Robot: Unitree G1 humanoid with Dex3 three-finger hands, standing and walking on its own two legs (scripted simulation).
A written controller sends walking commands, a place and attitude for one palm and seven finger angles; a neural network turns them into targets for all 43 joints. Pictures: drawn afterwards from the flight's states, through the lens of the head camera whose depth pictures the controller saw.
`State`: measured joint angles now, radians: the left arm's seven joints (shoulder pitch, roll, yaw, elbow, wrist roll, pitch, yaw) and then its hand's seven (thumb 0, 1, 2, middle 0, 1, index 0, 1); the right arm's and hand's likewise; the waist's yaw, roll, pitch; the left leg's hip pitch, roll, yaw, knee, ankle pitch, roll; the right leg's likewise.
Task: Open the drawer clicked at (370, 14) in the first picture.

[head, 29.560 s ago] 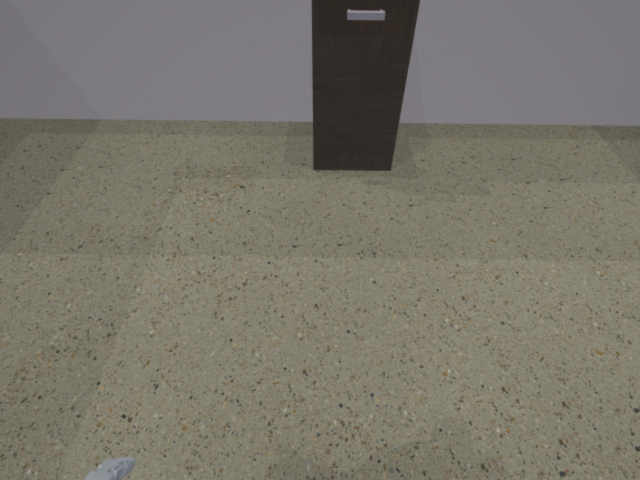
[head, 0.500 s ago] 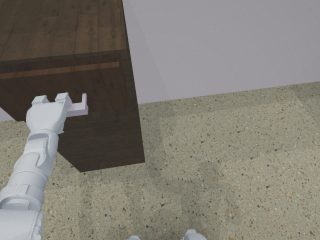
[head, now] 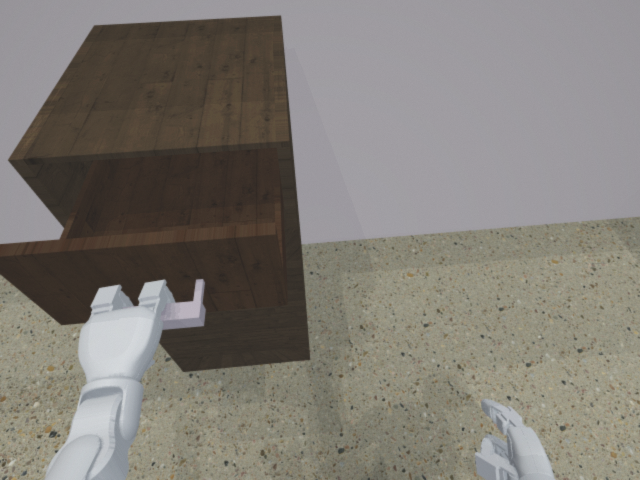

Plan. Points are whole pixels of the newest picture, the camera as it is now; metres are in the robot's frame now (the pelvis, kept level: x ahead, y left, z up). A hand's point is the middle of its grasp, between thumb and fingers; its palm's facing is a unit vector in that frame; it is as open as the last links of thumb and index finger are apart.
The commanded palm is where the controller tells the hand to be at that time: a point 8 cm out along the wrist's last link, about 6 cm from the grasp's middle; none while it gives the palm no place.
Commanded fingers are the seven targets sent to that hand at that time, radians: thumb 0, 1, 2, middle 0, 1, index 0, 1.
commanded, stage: pull the drawer open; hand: left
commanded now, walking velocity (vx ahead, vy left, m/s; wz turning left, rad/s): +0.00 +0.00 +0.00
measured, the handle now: (152, 303) +0.33 +0.25 +0.01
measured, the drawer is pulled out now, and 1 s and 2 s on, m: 0.17 0.30 0.30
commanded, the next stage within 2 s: open the thumb to release the handle in 0.84 s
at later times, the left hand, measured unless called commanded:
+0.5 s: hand (125, 437) +0.17 +0.24 -0.01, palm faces -0.03 -0.06 -1.00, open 6.1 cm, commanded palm +0.12 +0.24 +0.04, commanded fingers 0.00 0.90 0.90 -0.40 -1.35 -0.40 -1.35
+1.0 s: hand (116, 470) +0.14 +0.24 -0.01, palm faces +0.01 -0.02 -1.00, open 6.2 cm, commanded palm +0.11 +0.24 +0.04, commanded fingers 0.00 0.62 0.78 -0.38 -1.32 -0.38 -1.32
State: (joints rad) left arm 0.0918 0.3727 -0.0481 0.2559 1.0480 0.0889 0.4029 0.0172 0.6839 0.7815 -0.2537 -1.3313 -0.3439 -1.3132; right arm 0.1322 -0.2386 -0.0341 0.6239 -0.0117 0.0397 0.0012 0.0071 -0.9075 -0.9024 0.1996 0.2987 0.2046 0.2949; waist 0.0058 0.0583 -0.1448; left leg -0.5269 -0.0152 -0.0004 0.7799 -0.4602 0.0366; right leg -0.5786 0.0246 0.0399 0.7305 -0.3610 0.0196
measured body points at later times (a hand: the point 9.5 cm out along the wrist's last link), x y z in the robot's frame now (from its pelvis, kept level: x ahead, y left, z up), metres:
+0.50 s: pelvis +0.00 -0.02 +0.00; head +0.04 -0.04 +0.44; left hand +0.17 +0.24 +0.05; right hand +0.20 -0.25 -0.10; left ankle -0.05 +0.09 -0.71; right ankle +0.00 -0.14 -0.71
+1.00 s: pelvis -0.01 -0.02 -0.02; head +0.02 -0.04 +0.43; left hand +0.14 +0.24 +0.04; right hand +0.19 -0.25 -0.12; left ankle -0.05 +0.09 -0.71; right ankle +0.00 -0.14 -0.71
